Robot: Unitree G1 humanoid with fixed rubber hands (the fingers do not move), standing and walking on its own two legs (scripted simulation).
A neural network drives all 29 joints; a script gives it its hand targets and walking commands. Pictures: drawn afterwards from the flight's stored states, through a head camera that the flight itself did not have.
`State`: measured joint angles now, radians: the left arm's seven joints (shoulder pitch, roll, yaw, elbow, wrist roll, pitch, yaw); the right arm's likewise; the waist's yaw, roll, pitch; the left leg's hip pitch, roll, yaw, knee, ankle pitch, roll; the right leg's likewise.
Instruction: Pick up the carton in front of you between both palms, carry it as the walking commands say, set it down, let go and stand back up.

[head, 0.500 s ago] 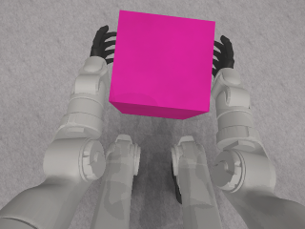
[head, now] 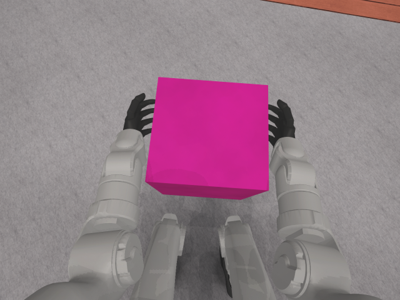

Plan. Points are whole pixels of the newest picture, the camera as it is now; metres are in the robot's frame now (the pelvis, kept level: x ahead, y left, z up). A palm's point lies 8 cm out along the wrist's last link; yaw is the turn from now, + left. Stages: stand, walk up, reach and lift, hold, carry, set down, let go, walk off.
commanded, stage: reach and lift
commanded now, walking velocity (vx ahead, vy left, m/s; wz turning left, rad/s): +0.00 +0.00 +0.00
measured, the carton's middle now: (206, 149) +0.42 +0.00 -0.12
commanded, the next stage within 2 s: hold in 1.86 s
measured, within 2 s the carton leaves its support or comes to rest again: neither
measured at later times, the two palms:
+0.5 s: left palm (103, 115) +0.39 +0.15 +0.11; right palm (326, 123) +0.39 -0.15 +0.11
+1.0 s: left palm (49, 90) +0.36 +0.15 +0.23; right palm (399, 97) +0.36 -0.15 +0.23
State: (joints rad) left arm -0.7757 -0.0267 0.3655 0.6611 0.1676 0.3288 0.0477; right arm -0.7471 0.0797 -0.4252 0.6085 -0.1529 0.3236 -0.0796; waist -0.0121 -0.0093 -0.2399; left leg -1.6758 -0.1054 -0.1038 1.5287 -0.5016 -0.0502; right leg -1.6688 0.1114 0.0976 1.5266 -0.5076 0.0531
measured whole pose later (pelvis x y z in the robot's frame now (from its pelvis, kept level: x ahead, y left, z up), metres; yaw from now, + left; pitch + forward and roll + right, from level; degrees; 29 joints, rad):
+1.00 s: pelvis +0.07 +0.00 +0.20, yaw +0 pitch -2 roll +0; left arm -0.27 -0.15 0.27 0.41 0.28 0.60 0.00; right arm -0.29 0.16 -0.29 0.41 -0.28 0.60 0.00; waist 0.00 0.00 -0.06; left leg -0.18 -0.05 -0.14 0.45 -0.23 -0.01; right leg -0.18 0.05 0.14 0.45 -0.23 0.01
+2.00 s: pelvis +0.08 +0.00 +0.21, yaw +0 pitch -6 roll +0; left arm -0.23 -0.14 0.20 0.22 0.25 0.73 0.00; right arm -0.24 0.15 -0.21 0.22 -0.25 0.72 0.00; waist 0.00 0.00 -0.02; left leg -0.05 -0.04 -0.13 0.34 -0.19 -0.01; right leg -0.05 0.04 0.14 0.34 -0.19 0.01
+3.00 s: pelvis +0.11 -0.01 +0.19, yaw +0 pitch +2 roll +0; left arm -0.20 -0.13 0.15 0.00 0.16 0.90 0.04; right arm -0.20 0.13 -0.15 -0.01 -0.18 0.90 -0.04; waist 0.00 0.02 -0.16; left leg -0.27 0.03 -0.04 0.59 -0.38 -0.01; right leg -0.25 0.00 -0.01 0.56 -0.33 0.01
